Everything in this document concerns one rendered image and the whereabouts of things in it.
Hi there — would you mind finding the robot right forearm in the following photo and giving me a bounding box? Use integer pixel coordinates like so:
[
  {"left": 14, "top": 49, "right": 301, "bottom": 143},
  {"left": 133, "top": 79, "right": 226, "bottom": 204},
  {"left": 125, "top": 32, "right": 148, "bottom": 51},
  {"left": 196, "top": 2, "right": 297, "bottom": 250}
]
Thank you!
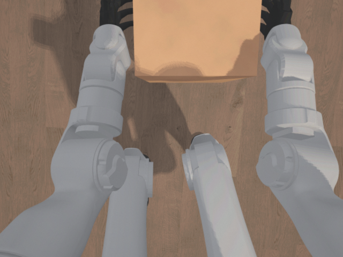
[{"left": 260, "top": 24, "right": 334, "bottom": 153}]

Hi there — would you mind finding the robot left forearm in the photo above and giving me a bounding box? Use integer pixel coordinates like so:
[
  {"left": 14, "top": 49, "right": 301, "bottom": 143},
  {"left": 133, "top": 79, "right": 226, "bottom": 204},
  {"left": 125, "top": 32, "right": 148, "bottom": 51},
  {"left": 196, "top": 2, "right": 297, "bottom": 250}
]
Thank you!
[{"left": 50, "top": 24, "right": 131, "bottom": 171}]

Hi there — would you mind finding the right robot upper arm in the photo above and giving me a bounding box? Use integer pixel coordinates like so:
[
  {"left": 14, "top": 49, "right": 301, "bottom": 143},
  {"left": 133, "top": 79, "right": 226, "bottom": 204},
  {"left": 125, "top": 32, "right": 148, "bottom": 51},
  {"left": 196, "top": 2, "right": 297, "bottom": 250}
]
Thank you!
[{"left": 256, "top": 137, "right": 343, "bottom": 257}]

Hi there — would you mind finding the left robot upper arm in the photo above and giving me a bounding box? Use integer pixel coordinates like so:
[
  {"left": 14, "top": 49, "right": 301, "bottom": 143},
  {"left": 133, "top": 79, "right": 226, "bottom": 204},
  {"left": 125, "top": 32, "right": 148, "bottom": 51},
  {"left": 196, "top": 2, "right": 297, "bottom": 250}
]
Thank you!
[{"left": 0, "top": 138, "right": 128, "bottom": 257}]

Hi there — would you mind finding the right robot thigh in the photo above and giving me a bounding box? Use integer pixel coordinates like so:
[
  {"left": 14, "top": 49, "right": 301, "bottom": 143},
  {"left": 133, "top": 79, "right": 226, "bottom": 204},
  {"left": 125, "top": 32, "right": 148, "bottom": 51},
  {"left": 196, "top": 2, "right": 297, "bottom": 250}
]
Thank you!
[{"left": 182, "top": 141, "right": 257, "bottom": 257}]

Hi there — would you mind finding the carton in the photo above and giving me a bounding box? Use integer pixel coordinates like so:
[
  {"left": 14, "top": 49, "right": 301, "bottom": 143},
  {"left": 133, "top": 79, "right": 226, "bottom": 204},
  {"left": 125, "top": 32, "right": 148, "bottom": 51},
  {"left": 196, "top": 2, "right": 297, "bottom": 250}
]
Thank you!
[{"left": 133, "top": 0, "right": 262, "bottom": 82}]

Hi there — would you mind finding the right robot shin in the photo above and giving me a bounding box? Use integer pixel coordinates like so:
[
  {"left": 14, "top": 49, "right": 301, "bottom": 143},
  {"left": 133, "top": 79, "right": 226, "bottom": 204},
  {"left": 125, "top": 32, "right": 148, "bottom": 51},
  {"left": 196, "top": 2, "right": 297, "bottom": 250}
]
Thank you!
[{"left": 189, "top": 133, "right": 232, "bottom": 174}]

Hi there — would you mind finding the robot left hand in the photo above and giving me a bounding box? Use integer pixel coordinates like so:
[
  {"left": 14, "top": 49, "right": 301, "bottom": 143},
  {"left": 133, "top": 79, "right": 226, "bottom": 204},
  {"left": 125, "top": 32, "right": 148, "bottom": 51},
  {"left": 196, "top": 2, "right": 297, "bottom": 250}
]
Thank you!
[{"left": 100, "top": 0, "right": 133, "bottom": 31}]

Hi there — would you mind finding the robot right hand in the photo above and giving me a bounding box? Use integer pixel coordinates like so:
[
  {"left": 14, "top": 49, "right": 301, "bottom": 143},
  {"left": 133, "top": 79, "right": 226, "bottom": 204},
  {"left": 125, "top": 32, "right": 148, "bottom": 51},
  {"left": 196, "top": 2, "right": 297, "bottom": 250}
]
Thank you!
[{"left": 260, "top": 0, "right": 293, "bottom": 40}]

